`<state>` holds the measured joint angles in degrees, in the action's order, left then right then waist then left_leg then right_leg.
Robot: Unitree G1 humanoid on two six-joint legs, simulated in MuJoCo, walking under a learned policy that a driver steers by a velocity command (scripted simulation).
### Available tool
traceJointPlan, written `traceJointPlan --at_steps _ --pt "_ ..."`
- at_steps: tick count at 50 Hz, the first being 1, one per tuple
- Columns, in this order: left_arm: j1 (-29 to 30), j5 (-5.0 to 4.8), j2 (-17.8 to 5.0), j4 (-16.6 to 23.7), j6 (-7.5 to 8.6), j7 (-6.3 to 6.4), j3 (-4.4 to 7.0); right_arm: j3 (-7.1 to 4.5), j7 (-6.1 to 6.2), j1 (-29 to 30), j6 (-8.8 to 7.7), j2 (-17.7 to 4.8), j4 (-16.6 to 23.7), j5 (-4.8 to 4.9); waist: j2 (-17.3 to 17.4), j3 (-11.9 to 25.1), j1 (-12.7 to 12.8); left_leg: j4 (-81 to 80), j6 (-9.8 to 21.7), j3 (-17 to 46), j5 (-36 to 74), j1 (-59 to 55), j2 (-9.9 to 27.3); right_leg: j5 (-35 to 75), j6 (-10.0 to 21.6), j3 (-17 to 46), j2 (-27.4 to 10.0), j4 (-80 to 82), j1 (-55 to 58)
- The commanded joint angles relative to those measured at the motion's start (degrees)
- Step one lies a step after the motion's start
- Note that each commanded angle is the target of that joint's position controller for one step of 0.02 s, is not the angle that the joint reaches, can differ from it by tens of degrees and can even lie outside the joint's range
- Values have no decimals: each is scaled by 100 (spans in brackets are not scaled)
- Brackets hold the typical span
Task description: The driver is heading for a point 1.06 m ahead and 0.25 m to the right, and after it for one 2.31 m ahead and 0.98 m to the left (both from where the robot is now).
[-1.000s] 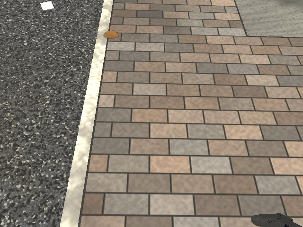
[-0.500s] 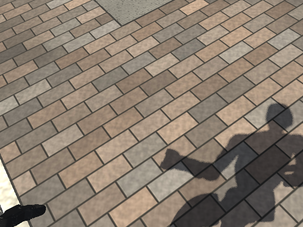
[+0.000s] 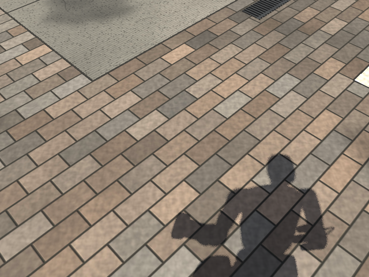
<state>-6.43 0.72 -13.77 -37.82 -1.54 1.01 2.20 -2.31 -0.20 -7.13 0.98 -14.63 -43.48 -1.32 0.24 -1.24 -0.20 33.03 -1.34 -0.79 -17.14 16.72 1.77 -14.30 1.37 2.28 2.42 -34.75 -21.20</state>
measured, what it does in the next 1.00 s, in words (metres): walks ahead: right foot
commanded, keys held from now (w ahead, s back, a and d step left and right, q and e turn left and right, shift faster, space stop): shift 0.42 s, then w+shift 0.58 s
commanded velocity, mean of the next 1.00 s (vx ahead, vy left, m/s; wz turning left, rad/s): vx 0.37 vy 0.00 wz -0.03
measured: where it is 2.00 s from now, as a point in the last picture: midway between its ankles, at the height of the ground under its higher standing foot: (202, 128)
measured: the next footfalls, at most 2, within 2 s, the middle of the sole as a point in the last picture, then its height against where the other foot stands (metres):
right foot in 0.74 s outside the picture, level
left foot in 1.22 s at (186, 232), level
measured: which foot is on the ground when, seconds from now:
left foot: down 0.00-0.74, up 0.76-1.00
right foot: down 0.00-0.48, up 0.50-0.72, down 0.74-1.00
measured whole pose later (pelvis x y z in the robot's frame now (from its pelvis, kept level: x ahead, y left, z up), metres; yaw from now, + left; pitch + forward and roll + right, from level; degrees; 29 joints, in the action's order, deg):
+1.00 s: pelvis +0.26 -0.07 +0.02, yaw -1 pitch +2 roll -1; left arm -27.4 1.2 -11.8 -56.4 5.8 -0.9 2.3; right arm -2.9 -3.9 -7.5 -1.4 -15.4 -45.6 -2.3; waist 3.0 2.6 2.9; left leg 59.3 1.6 -1.0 -5.0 41.4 6.3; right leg -15.7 3.3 -4.0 3.3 -13.3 0.1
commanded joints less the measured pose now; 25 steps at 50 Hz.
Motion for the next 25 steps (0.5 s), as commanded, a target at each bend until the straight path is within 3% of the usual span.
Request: traceJointPlan --at_steps 1,2,4,12,21,22,23,24,25 --pt "-263 97 -619 200 96 14 170 -82 -19 666 -154 -607 483 -68 1058 377 392 -1398 864 1222 331 432 1110 -241 -135 237 -299 481 806" --pt "-11 81 -712 187 81 17 221 -53 -22 622 -197 -508 444 -60 894 282 258 -1372 609 944 -267 468 794 70 -116 262 -268 491 914" --pt "86 61 -642 130 12 44 227 -71 -19 410 -291 -645 353 -16 678 242 136 -1297 373 703 -295 399 599 381 0 369 -306 515 983" --pt "-121 -5 -456 -318 76 46 233 -3 63 -29 -286 -458 143 37 31 348 -26 -960 372 364 404 -137 358 984 26 507 -394 703 935" --pt "-245 -38 -519 -834 70 132 270 13 34 -104 -277 -425 -175 67 -50 353 -15 -960 352 211 897 -284 236 1493 8 556 -464 740 1200" --pt "-446 -65 -474 -985 56 139 268 -8 40 -300 -254 -465 -298 80 62 564 -25 -1098 420 194 -179 -383 185 445 32 334 -276 644 1240" --pt "-527 -135 -577 -1047 62 127 324 -106 50 -459 -218 -722 -364 167 327 359 -78 -1326 644 499 -1763 -368 304 -1159 70 29 -14 304 787" --pt "-252 -169 -651 -918 132 96 354 -174 86 -752 -206 -919 -438 242 643 -71 -219 -1843 995 1342 -3176 -526 837 -1823 66 -138 27 -150 -180" --pt "207 -267 -544 -674 264 44 320 -264 133 -917 -251 -1191 -489 312 1067 -583 -305 -2579 1443 2500 -3974 -702 1728 -1391 77 -422 -102 -739 -1043"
